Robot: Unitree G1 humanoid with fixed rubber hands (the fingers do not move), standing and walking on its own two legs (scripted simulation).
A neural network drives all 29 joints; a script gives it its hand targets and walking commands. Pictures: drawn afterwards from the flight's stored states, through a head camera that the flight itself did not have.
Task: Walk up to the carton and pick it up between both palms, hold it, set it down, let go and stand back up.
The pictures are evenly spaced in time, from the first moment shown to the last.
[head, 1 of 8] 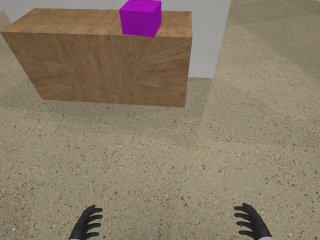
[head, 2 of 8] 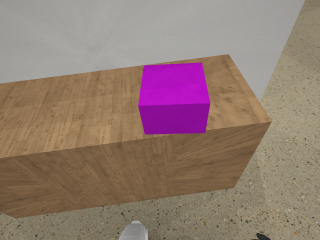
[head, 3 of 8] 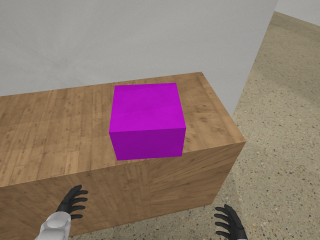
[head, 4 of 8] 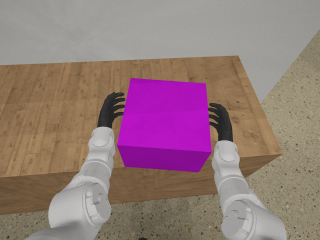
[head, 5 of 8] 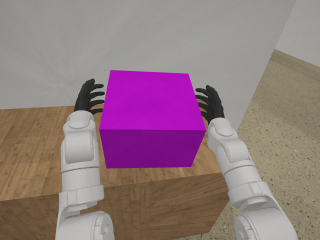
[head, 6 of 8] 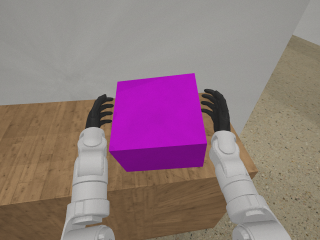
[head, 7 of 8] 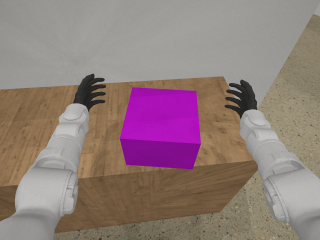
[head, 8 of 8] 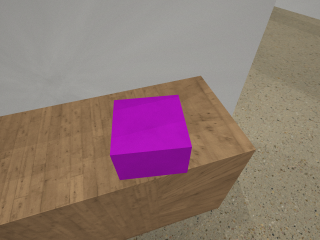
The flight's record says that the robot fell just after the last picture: no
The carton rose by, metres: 0.19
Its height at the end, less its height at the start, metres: +0.00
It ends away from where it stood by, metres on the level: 0.01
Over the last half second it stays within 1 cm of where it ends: yes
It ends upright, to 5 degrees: yes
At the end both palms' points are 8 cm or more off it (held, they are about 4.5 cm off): yes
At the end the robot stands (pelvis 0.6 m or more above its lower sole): yes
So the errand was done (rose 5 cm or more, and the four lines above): yes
